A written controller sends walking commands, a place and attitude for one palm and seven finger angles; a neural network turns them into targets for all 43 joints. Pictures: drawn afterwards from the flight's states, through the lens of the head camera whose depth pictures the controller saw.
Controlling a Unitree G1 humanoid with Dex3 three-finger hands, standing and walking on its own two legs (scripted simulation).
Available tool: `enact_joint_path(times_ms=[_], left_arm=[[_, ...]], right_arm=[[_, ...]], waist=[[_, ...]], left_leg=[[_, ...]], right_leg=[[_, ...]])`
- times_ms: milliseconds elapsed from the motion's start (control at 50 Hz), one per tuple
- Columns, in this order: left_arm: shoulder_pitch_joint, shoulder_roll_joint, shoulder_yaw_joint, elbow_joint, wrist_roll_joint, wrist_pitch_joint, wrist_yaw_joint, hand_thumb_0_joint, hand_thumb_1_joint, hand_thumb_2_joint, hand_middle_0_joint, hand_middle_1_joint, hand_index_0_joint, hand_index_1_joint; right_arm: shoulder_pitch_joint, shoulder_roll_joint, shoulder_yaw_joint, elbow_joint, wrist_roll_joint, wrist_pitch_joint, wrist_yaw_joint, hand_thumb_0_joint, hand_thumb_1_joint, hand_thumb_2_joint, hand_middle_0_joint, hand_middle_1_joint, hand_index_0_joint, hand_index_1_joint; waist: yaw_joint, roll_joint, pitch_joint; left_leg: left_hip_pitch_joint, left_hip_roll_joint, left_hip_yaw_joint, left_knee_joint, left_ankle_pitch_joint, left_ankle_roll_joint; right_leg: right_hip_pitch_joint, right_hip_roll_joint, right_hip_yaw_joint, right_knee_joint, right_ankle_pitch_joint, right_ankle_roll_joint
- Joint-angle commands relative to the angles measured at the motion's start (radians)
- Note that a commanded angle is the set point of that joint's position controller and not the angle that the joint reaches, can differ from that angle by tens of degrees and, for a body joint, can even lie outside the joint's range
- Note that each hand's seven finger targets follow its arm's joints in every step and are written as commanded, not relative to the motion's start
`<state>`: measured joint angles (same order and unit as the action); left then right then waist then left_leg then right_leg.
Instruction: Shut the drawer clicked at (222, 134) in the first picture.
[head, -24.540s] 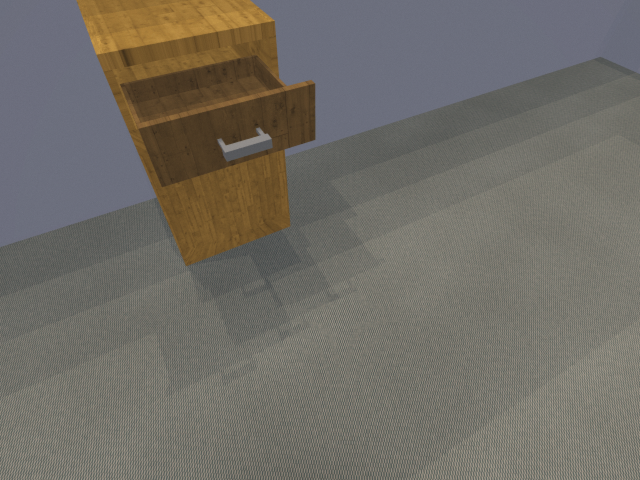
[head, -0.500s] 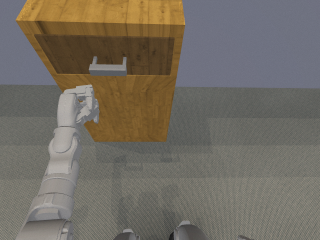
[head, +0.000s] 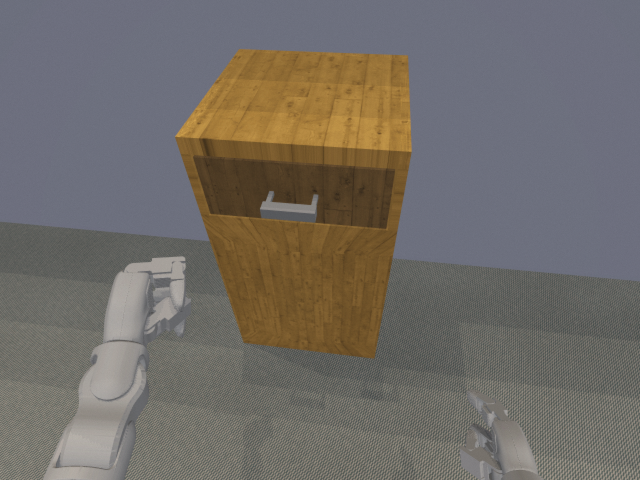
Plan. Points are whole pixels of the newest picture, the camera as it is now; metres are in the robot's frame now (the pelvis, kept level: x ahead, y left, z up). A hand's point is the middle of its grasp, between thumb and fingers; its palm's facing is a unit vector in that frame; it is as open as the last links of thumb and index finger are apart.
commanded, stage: draw the hand back to the body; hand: left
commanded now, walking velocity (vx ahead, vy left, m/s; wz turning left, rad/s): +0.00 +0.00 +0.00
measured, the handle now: (290, 204) +0.64 +0.12 -0.06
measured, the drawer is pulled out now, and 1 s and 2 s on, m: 0.00 0.00 0.00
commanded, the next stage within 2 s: step back with the hand held close in 0.56 s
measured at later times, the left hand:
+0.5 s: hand (53, 361) +0.18 +0.24 +0.17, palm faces +0.44 -0.80 -0.40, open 3.3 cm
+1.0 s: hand (58, 373) +0.17 +0.25 +0.16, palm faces +0.32 -0.81 -0.49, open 3.2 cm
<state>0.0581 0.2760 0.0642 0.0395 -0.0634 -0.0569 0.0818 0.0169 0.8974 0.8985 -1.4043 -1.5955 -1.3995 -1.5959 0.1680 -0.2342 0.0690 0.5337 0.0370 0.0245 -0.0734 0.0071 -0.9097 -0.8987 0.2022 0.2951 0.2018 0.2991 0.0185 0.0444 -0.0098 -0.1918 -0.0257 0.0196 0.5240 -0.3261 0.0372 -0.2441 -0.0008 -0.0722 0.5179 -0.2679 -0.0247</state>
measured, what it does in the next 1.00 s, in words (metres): stands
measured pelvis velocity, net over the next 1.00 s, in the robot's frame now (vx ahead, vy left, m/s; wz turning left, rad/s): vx -0.02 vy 0.01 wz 0.02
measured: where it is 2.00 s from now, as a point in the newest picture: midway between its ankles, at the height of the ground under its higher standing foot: outside the picture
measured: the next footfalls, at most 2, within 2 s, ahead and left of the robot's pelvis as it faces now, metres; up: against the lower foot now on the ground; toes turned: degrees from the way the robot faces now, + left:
none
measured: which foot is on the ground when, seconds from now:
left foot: down 0.00-1.00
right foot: down 0.00-1.00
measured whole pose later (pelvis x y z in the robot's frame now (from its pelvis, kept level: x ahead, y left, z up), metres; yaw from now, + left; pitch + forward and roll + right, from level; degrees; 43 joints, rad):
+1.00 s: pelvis -0.02 +0.01 +0.01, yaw +1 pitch +1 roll +0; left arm 0.63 0.38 0.34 -0.52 -0.06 -0.18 0.11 0.01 0.89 0.90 -1.41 -1.59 -1.40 -1.60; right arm 0.20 -0.25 -0.01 0.58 0.00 -0.02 -0.08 0.01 -0.91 -0.90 0.20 0.30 0.20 0.30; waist 0.00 0.04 0.02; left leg -0.22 -0.04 0.00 0.45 -0.25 0.05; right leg -0.25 -0.02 -0.09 0.43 -0.19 -0.01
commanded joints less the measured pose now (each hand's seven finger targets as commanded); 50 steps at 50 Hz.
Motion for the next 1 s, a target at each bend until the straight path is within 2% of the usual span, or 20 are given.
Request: enact_joint_path(times_ms=[0, 120, 160, 220, 260, 340, 360, 440, 520, 640, 660, 680, 700, 720, 740, 760, 800, 860, 940, 980], left_arm=[[-0.097, 0.134, 0.095, -0.346, -0.002, -0.05, 0.011, 0.0, 0.9, 0.9, -1.4, -1.6, -1.4, -1.6], [0.094, 0.17, 0.173, -0.531, -0.001, -0.051, 0.015, 0.0, 0.9, 0.9, -1.4, -1.6, -1.4, -1.6], [0.149, 0.184, 0.202, -0.572, -0.004, -0.051, 0.018, 0.0, 0.9, 0.9, -1.4, -1.6, -1.4, -1.6], [0.24, 0.206, 0.252, -0.65, -0.006, -0.062, 0.026, 0.0, 0.9, 0.9, -1.4, -1.6, -1.4, -1.6], [0.284, 0.212, 0.27, -0.686, -0.007, -0.063, 0.027, 0.0, 0.9, 0.9, -1.4, -1.6, -1.4, -1.6], [0.388, 0.245, 0.339, -0.733, -0.011, -0.073, 0.037, 0.0, 0.9, 0.9, -1.4, -1.6, -1.4, -1.6], [0.401, 0.246, 0.349, -0.748, -0.013, -0.079, 0.038, 0.0, 0.9, 0.9, -1.4, -1.6, -1.4, -1.6], [0.375, 0.178, 0.285, -0.677, -0.003, -0.08, 0.033, 0.0, 0.9, 0.9, -1.4, -1.6, -1.4, -1.6], [0.352, 0.22, 0.32, -0.698, 0.0, -0.093, 0.043, 0.0, 0.9, 0.9, -1.4, -1.6, -1.4, -1.6], [0.367, 0.234, 0.336, -0.72, 0.002, -0.096, 0.046, 0.0, 0.9, 0.9, -1.4, -1.6, -1.4, -1.6], [0.369, 0.223, 0.328, -0.715, -0.002, -0.095, 0.044, 0.0, 0.9, 0.9, -1.4, -1.6, -1.4, -1.6], [0.266, 0.342, 0.463, -0.783, 0.001, -0.143, 0.049, 0.0, 0.9, 0.9, -1.4, -1.6, -1.4, -1.6], [0.377, 0.259, 0.414, -0.663, 0.006, -0.143, 0.042, 0.0, 0.9, 0.9, -1.4, -1.6, -1.4, -1.6], [0.437, 0.224, 0.381, -0.647, 0.01, -0.146, 0.038, 0.0, 0.9, 0.9, -1.4, -1.6, -1.4, -1.6], [0.447, 0.222, 0.378, -0.678, 0.01, -0.161, 0.036, 0.0, 0.9, 0.9, -1.4, -1.6, -1.4, -1.6], [0.481, 0.216, 0.372, -0.679, 0.012, -0.169, 0.037, 0.0, 0.9, 0.9, -1.4, -1.6, -1.4, -1.6], [0.526, 0.221, 0.377, -0.708, 0.008, -0.181, 0.041, 0.0, 0.9, 0.9, -1.4, -1.6, -1.4, -1.6], [0.562, 0.246, 0.402, -0.734, 0.002, -0.188, 0.05, 0.0, 0.9, 0.9, -1.4, -1.6, -1.4, -1.6], [0.565, 0.282, 0.43, -0.794, -0.001, -0.189, 0.058, 0.0, 0.9, 0.9, -1.4, -1.6, -1.4, -1.6], [0.585, 0.276, 0.426, -0.784, -0.001, -0.184, 0.057, 0.0, 0.9, 0.9, -1.4, -1.6, -1.4, -1.6]], right_arm=[[-0.1, -0.102, -0.042, -0.128, -0.016, -0.068, -0.008, 0.0, -0.9, -0.9, 0.2, 0.3, 0.2, 0.3], [-0.111, -0.096, -0.048, -0.118, -0.029, -0.097, 0.0, 0.0, -0.9, -0.9, 0.2, 0.3, 0.2, 0.3], [-0.114, -0.095, -0.049, -0.113, -0.034, -0.106, 0.001, 0.0, -0.9, -0.9, 0.2, 0.3, 0.2, 0.3], [-0.11, -0.092, -0.056, -0.111, -0.035, -0.122, 0.001, 0.0, -0.9, -0.9, 0.2, 0.3, 0.2, 0.3], [-0.109, -0.094, -0.056, -0.106, -0.034, -0.136, 0.002, 0.0, -0.9, -0.9, 0.2, 0.3, 0.2, 0.3], [-0.107, -0.097, -0.065, -0.1, -0.03, -0.162, -0.004, 0.0, -0.9, -0.9, 0.2, 0.3, 0.2, 0.3], [-0.107, -0.092, -0.064, -0.103, -0.029, -0.166, -0.005, 0.0, -0.9, -0.9, 0.2, 0.3, 0.2, 0.3], [-0.095, -0.1, -0.072, -0.077, -0.031, -0.178, -0.008, 0.0, -0.9, -0.9, 0.2, 0.3, 0.2, 0.3], [-0.092, -0.1, -0.073, -0.078, -0.034, -0.187, -0.018, 0.0, -0.9, -0.9, 0.2, 0.3, 0.2, 0.3], [-0.1, -0.093, -0.067, -0.073, -0.037, -0.208, -0.022, 0.0, -0.9, -0.9, 0.2, 0.3, 0.2, 0.3], [-0.099, -0.088, -0.065, -0.073, -0.037, -0.208, -0.021, 0.0, -0.9, -0.9, 0.2, 0.3, 0.2, 0.3], [-0.085, -0.117, -0.076, -0.106, -0.036, -0.178, -0.012, 0.0, -0.9, -0.9, 0.2, 0.3, 0.2, 0.3], [-0.077, -0.098, -0.084, -0.079, -0.039, -0.159, -0.01, 0.0, -0.9, -0.9, 0.2, 0.3, 0.2, 0.3], [-0.075, -0.1, -0.089, -0.082, -0.042, -0.144, -0.004, 0.0, -0.9, -0.9, 0.2, 0.3, 0.2, 0.3], [-0.086, -0.102, -0.092, -0.091, -0.044, -0.137, -0.002, 0.0, -0.9, -0.9, 0.2, 0.3, 0.2, 0.3], [-0.078, -0.103, -0.094, -0.086, -0.047, -0.128, -0.001, 0.0, -0.9, -0.9, 0.2, 0.3, 0.2, 0.3], [-0.078, -0.11, -0.103, -0.097, -0.045, -0.114, -0.001, 0.0, -0.9, -0.9, 0.2, 0.3, 0.2, 0.3], [-0.083, -0.111, -0.111, -0.109, -0.039, -0.099, -0.008, 0.0, -0.9, -0.9, 0.2, 0.3, 0.2, 0.3], [-0.081, -0.121, -0.121, -0.125, -0.035, -0.088, -0.018, 0.0, -0.9, -0.9, 0.2, 0.3, 0.2, 0.3], [-0.081, -0.117, -0.124, -0.13, -0.032, -0.082, -0.02, 0.0, -0.9, -0.9, 0.2, 0.3, 0.2, 0.3]], waist=[[0.007, -0.015, -0.124], [0.02, 0.017, -0.1], [0.025, 0.002, -0.07], [0.032, -0.005, -0.091], [0.032, 0.021, -0.059], [0.046, 0.015, -0.05], [0.047, 0.009, -0.033], [0.027, -0.019, 0.049], [0.04, -0.032, -0.009], [0.051, 0.043, -0.013], [0.048, 0.026, -0.005], [-0.001, 0.005, 0.082], [-0.004, -0.066, 0.089], [-0.006, -0.078, 0.07], [-0.005, -0.034, 0.058], [-0.011, -0.029, 0.019], [-0.013, 0.008, -0.054], [-0.009, -0.001, -0.129], [-0.008, 0.008, -0.198], [-0.007, 0.007, -0.191]], left_leg=[[0.059, 0.033, -0.043, -0.15, 0.272, -0.007], [0.089, 0.035, -0.042, -0.167, 0.343, -0.011], [0.08, 0.034, -0.042, -0.17, 0.328, -0.009], [0.086, 0.035, -0.042, -0.162, 0.341, -0.006], [0.077, 0.037, -0.044, -0.163, 0.328, -0.01], [0.072, 0.04, -0.045, -0.154, 0.319, -0.01], [0.064, 0.042, -0.045, -0.158, 0.296, -0.01], [0.054, 0.037, -0.043, -0.16, 0.231, -0.001], [0.059, 0.035, -0.046, -0.162, 0.211, 0.005], [0.064, 0.031, -0.047, -0.163, 0.261, -0.006], [0.063, 0.033, -0.045, -0.166, 0.262, -0.005], [-0.042, 0.05, -0.075, -0.139, 0.184, 0.017], [-0.042, 0.05, -0.084, -0.116, 0.162, 0.014], [-0.032, 0.049, -0.077, -0.092, 0.171, 0.014], [-0.032, 0.045, -0.074, -0.093, 0.185, 0.013], [-0.036, 0.052, -0.078, -0.102, 0.206, 0.009], [-0.041, 0.059, -0.082, -0.12, 0.263, 0.011], [-0.049, 0.071, -0.095, -0.135, 0.379, 0.007], [-0.06, 0.08, -0.103, -0.117, 0.512, 0.0], [-0.063, 0.089, -0.105, -0.119, 0.533, 0.0]], right_leg=[[0.164, -0.009, 0.037, -0.117, 0.21, -0.009], [0.207, -0.008, 0.037, -0.143, 0.261, -0.009], [0.207, -0.009, 0.038, -0.154, 0.252, -0.007], [0.218, -0.012, 0.039, -0.15, 0.261, -0.004], [0.205, -0.012, 0.04, -0.157, 0.244, -0.004], [0.196, -0.008, 0.043, -0.162, 0.235, -0.003], [0.191, -0.011, 0.043, -0.162, 0.214, -0.002], [0.124, -0.01, 0.042, -0.186, 0.138, 0.0], [0.156, -0.018, 0.046, -0.175, 0.113, 0.001], [0.183, -0.014, 0.051, -0.179, 0.172, -0.005], [0.184, -0.017, 0.049, -0.175, 0.177, -0.002], [0.097, -0.074, 0.155, -0.237, 0.158, -0.002], [0.069, -0.102, 0.155, -0.258, 0.097, -0.009], [0.047, -0.116, 0.163, -0.27, 0.079, -0.011], [0.041, -0.121, 0.149, -0.266, 0.098, -0.014], [0.065, -0.119, 0.128, -0.239, 0.124, -0.013], [0.112, -0.109, 0.106, -0.189, 0.208, -0.005], [0.164, -0.088, 0.074, -0.122, 0.323, 0.008], [0.211, -0.077, 0.064, -0.053, 0.455, 0.015], [0.189, -0.07, 0.062, -0.03, 0.457, 0.021]])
